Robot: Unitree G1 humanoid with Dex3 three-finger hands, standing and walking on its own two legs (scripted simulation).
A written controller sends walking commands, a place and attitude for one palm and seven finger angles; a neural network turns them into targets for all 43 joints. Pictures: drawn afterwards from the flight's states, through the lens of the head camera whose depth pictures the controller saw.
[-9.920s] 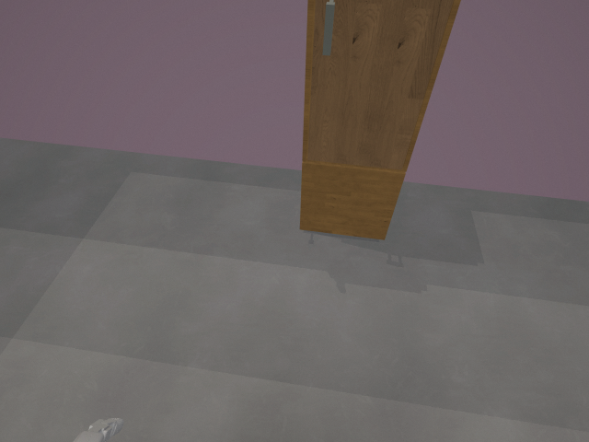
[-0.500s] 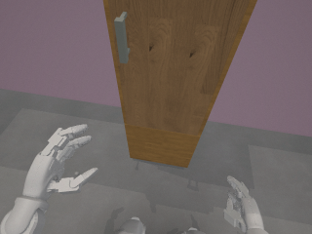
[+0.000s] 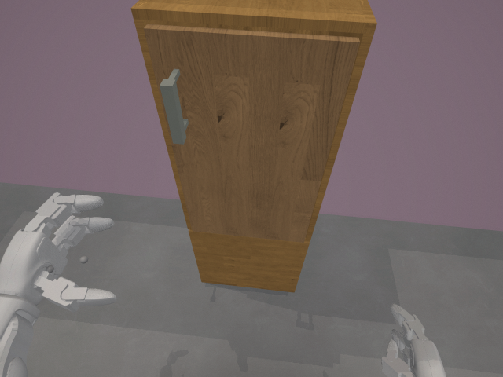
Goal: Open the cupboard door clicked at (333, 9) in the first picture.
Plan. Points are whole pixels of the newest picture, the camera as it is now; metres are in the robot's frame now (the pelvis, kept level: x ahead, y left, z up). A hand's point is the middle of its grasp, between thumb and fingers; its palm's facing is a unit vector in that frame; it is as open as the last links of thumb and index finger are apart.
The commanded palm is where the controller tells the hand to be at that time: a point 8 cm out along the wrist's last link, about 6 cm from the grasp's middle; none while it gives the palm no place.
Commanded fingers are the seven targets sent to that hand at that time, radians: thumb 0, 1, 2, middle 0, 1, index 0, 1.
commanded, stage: raise the hand with hooked fingers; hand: left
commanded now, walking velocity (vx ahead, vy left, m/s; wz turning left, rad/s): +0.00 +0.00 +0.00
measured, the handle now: (177, 107) +0.53 +0.18 +0.15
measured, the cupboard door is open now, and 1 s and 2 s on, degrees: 0 0 0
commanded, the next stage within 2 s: move the hooked fingers beside the handle in 0.92 s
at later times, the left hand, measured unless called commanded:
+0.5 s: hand (46, 201) +0.28 +0.28 +0.18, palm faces +0.02 -1.00 -0.06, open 14.0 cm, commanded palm +0.24 +0.32 +0.17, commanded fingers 0.00 -0.50 0.30 -0.30 -1.20 -0.30 -1.20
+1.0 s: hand (61, 208) +0.28 +0.27 +0.16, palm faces +0.02 -1.00 -0.05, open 14.0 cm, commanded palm +0.25 +0.32 +0.17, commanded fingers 0.00 -0.50 0.30 -0.30 -1.20 -0.30 -1.20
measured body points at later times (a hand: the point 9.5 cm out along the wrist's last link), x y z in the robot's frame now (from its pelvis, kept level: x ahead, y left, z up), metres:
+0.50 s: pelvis -0.02 +0.00 +0.02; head -0.02 -0.01 +0.47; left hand +0.27 +0.34 +0.18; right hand +0.15 -0.23 -0.05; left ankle -0.01 +0.11 -0.71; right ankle -0.01 -0.11 -0.71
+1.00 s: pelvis -0.01 +0.00 +0.02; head -0.02 -0.01 +0.47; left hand +0.27 +0.32 +0.17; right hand +0.16 -0.24 -0.05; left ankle -0.01 +0.11 -0.71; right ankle -0.01 -0.11 -0.71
